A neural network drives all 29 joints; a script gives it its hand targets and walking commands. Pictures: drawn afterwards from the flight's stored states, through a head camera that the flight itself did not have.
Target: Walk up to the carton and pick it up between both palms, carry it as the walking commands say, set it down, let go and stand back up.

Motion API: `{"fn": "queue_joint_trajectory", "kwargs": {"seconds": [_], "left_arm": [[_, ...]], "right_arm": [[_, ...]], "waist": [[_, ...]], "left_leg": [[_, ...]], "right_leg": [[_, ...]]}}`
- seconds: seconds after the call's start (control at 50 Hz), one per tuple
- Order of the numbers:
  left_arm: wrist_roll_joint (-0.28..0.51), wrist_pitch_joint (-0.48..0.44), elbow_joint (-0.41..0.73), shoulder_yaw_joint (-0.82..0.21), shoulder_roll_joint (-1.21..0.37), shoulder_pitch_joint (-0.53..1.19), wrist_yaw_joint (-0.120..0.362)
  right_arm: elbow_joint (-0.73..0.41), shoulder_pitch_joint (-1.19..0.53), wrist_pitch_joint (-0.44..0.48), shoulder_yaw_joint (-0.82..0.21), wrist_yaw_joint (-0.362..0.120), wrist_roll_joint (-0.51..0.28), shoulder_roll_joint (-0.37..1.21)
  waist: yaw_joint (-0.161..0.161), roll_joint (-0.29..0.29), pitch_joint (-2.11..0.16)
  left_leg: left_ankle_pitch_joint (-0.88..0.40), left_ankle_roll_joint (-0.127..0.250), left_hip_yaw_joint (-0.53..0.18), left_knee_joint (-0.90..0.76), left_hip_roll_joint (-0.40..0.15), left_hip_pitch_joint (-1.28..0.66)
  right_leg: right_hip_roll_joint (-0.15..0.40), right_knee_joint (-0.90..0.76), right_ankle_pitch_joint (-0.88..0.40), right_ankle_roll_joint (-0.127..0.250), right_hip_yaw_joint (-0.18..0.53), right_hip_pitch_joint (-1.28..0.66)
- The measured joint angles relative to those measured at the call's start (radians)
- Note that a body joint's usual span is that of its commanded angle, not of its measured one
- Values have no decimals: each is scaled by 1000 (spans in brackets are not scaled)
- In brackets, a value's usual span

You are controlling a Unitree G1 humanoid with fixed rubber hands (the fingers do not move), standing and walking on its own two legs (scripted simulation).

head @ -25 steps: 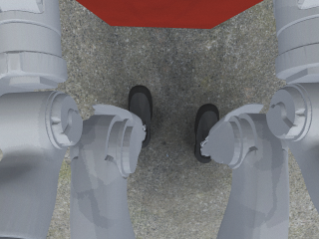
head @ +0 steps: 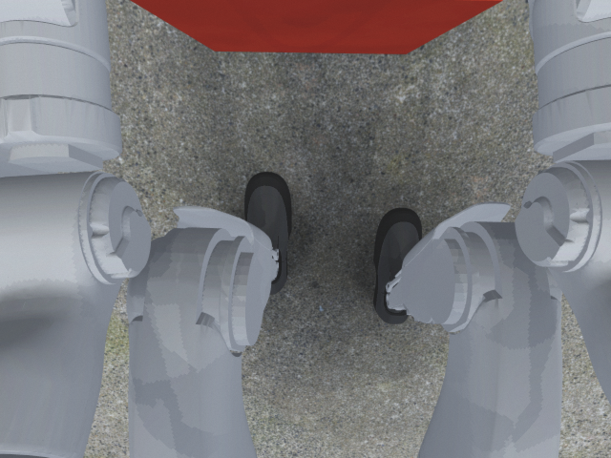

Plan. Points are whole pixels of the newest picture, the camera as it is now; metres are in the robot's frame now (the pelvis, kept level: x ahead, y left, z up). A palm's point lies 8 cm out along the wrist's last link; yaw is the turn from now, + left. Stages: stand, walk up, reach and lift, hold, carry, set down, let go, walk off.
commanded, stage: set down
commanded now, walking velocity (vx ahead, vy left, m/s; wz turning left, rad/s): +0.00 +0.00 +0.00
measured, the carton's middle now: out of the picture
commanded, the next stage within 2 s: none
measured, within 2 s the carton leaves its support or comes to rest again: rests again in 0.34 s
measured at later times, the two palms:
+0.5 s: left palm out of the picture +0.56 +0.22 -0.18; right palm out of the picture +0.57 -0.14 -0.20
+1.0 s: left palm out of the picture +0.56 +0.22 -0.19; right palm out of the picture +0.57 -0.14 -0.21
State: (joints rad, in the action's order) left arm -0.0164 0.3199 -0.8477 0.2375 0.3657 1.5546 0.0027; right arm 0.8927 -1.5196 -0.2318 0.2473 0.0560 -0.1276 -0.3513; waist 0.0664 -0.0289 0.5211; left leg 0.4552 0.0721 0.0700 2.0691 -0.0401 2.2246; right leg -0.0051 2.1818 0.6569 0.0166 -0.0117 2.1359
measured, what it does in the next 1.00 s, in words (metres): stands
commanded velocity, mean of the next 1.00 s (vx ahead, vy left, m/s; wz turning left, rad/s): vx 0.00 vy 0.00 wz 0.00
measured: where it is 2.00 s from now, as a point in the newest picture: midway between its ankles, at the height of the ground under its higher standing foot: (331, 268)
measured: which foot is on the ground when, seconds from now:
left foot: down 0.00-1.00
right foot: down 0.00-1.00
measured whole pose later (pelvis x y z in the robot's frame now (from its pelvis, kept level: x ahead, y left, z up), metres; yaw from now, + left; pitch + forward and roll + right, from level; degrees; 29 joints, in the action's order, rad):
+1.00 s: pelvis +0.00 +0.00 -0.01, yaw +0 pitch +35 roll +1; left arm -0.02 0.28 -0.94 0.30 0.37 1.56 0.07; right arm 0.94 -1.51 -0.19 0.25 0.00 -0.10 -0.35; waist 0.06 -0.02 0.51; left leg 0.46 0.07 0.07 2.11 -0.04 2.27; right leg -0.01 2.23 0.67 0.02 -0.01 2.18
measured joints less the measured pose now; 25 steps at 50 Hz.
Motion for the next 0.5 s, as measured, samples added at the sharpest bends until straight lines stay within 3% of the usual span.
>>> {"fn": "queue_joint_trajectory", "kwargs": {"seconds": [0.32, 0.5], "left_arm": [[0, -8, -32, 53, 0, 1, 52], [0, -10, -53, 34, 6, 3, 52]], "right_arm": [[2, 15, 15, 0, -32, 2, -4], [18, 20, 19, 0, -42, 8, -6]], "waist": [[-1, 0, -12], [-1, -2, -16]], "left_leg": [[-1, -4, 0, 12, 1, 21], [-1, -4, -1, 18, 2, 36]], "right_leg": [[0, 15, 1, 3, 0, 22], [0, 20, 1, 3, 0, 36]]}}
